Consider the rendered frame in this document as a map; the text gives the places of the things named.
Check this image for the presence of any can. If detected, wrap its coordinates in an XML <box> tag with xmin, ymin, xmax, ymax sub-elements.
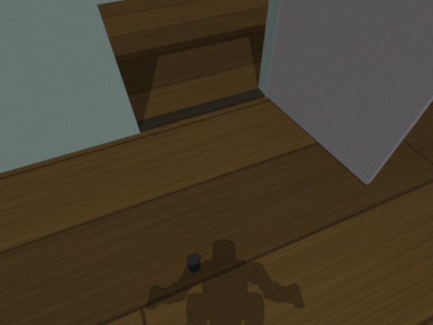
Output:
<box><xmin>187</xmin><ymin>254</ymin><xmax>200</xmax><ymax>273</ymax></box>

